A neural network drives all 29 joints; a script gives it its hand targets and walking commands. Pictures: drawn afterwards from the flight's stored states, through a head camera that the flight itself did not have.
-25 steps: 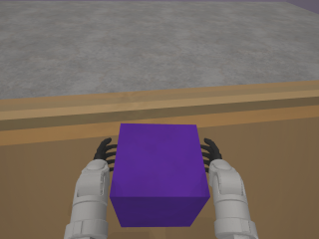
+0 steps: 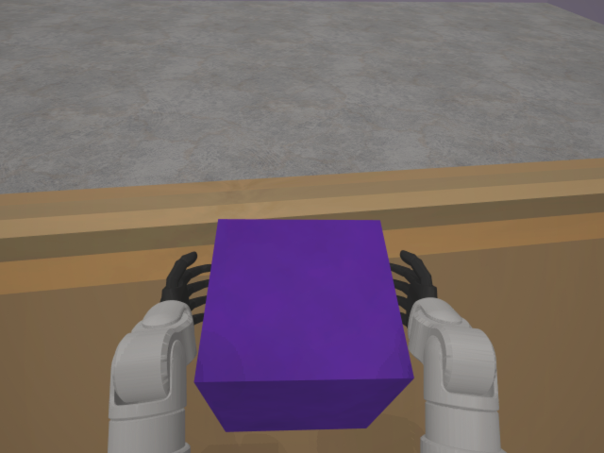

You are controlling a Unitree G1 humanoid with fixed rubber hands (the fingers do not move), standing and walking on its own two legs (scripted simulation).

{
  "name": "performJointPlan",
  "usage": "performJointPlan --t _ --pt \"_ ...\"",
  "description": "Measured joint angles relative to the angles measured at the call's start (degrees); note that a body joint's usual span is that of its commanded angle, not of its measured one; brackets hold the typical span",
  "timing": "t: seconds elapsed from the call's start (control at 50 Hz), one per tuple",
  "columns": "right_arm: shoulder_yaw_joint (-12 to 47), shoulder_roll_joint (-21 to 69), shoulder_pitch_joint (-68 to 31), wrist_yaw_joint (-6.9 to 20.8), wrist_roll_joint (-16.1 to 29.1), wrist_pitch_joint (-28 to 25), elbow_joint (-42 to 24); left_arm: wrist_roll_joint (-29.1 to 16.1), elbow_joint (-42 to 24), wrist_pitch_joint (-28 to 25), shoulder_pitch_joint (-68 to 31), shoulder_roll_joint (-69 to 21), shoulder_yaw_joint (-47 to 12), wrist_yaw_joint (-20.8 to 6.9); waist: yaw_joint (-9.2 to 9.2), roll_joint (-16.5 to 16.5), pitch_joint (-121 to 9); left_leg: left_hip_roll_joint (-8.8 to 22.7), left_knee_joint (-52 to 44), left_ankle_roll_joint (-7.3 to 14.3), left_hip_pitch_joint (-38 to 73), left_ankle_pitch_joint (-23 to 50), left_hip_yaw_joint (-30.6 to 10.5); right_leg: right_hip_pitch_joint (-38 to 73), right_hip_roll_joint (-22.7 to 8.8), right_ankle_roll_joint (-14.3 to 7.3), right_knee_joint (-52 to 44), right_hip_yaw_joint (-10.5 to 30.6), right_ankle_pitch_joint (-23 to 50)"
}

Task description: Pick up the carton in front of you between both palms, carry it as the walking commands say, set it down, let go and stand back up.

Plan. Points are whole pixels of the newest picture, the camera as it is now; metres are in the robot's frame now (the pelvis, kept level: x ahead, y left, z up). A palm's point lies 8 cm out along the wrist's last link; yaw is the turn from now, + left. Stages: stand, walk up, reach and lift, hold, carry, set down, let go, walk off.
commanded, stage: carry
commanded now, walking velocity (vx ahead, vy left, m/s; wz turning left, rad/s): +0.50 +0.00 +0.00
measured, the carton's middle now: (298, 332) +0.28 +0.00 +0.02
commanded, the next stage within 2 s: none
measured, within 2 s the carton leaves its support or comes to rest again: neither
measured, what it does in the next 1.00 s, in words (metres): walks ahead: right foot, then left foot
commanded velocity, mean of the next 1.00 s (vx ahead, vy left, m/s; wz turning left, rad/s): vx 0.38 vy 0.00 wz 0.00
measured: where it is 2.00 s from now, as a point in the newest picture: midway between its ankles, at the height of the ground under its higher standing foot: (295, 329)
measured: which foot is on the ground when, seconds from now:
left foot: down 0.00-0.30, up 0.32-0.74, down 0.76-1.00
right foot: down 0.00-0.00, up 0.02-0.26, down 0.28-0.78, up 0.80-1.00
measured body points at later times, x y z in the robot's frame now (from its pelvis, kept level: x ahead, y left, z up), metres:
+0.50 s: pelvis +0.28 -0.06 +0.01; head +0.28 -0.07 +0.46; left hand +0.53 +0.10 +0.09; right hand +0.55 -0.20 +0.09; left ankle +0.26 +0.07 -0.66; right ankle +0.26 -0.12 -0.73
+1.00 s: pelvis +0.59 -0.02 +0.00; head +0.62 -0.01 +0.45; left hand +0.91 +0.12 +0.08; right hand +0.88 -0.19 +0.08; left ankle +0.61 +0.04 -0.73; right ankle +0.61 -0.15 -0.68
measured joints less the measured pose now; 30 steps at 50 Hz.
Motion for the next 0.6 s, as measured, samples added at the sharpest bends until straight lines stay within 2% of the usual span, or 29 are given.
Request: performJointPlan --t 0.04,0.1,0.14,0.2,0.26,0.28,0.3,0.32,0.36,0.4,0.42,0.48,0.6 --pt "2.54 -0.29 1.26 -0.56 0.35 1.14 -1.55 -1.11 -3.38 1.58 2.35 0.2 0.76 0.16 0.16 0.32 -0.64 0.47 1.8 1.35 0.54 0.1 1.13 -4.31 -0.26 -0.33 10.64 -1.44 -2.87" --pt "4.14 -0.61 4.59 -1.37 1.1 3.94 -4.93 -2.62 -6.3 4.43 5.07 0.3 0.0 1.1 -0.07 2.7 -1.05 1.97 -0.17 1.33 3.82 -3.65 1.0 -12.03 0.45 -0.59 21.98 -4.38 -5.34" --pt "4.62 -0.66 6.55 -2.1 1.29 5.66 -7.65 -3.06 -7.66 5.78 6.14 0.31 -0.89 1.33 -0.62 3.82 -0.7 2.74 -3.46 0.24 7.04 -3.55 0.53 -15.52 0.25 -0.22 20.09 -6.05 -2.93" --pt "4.64 -0.66 7.72 -2.49 1.74 7.31 -11.44 -3.41 -10.17 6.7 6.9 0.28 -1.77 1.34 -1.63 4.53 0.34 3.58 -6.5 -0.93 11.66 -4.67 0.03 -18.37 -0.11 0.07 10.8 -7.45 3.83" --pt "4.53 -0.66 7.6 -2.67 2.15 8.29 -14.5 -3.54 -12.82 7.08 7.03 0.28 -2.32 1.35 -2.17 4.77 1.26 4.84 -4.58 -2.74 15.27 -8.92 -0.4 -17.47 0.17 -0.09 0.88 -10.12 11.05" --pt "4.39 -0.68 7.33 -2.69 2.23 8.6 -15.39 -3.53 -13.52 7.31 6.67 0.28 -2.44 1.35 -2.27 4.76 1.48 5.52 -1.79 -3.42 15.8 -11.53 -0.82 -16.11 0.44 -0.56 -1.28 -11.43 12.07" --pt "3.9 -0.72 6.99 -2.71 2.34 8.81 -15.95 -3.46 -13.52 7.31 6.08 0.26 -2.73 1.35 -2.22 5.11 1.53 6.66 3.01 -3.61 15.1 -14.39 -1.24 -15.29 0.64 -2.16 -0.79 -12.54 15.89" --pt "3.1 -0.75 6.6 -2.71 2.49 8.91 -15.84 -3.3 -12.61 7.08 5.31 0.25 -3.1 1.37 -1.82 5.42 1.39 7.57 10.61 -3.42 12.4 -14.95 -2.24 -15.5 0.84 -3.64 1.8 -13.37 15.54" --pt "1.85 -0.72 5.9 -2.71 2.67 9.53 -14.76 -2.99 -10.62 7.33 4.19 0.24 -3.42 1.45 -1.12 4.76 1.38 6.64 27.32 -2.22 4.47 -14.04 -5.37 -14.3 0.84 -5.44 3.49 -14.14 10.85" --pt "1.79 -0.7 5.49 -2.7 2.68 10.17 -13.48 -2.74 -9.99 8.02 4.36 0.22 -3.16 1.48 -0.48 3.9 1.64 5.91 37.44 -0.99 -3.08 -10.99 -5.87 -11.43 1.05 -5.27 0.79 -14.45 9.36" --pt "2.04 -0.7 5.42 -2.7 2.68 10.28 -12.91 -2.65 -10.06 8.29 4.72 0.22 -2.95 1.48 -0.11 3.58 1.82 5.92 39.03 -0.72 -6.12 -8.84 -5.59 -9.65 1.27 -4.88 -1.3 -14.47 9.64" --pt "3.02 -0.68 5.63 -2.6 2.55 9.77 -12.17 -2.64 -10.85 8.4 5.7 0.24 -2.4 1.48 1.08 2.65 2.46 6.06 34.94 -0.7 -12.52 -3.79 -4.5 -4.11 1.68 -4.59 -7.44 -13.93 9.88" --pt "3.76 -0.66 6.06 -2.29 2.04 7.86 -13.96 -3.2 -12.49 7.07 5.36 0.26 -2.15 1.48 1.85 2.45 3.12 6.04 16.18 -0.91 -17.63 4.88 -2.56 6.12 1.92 -3.03 -14.94 -12.99 7.51"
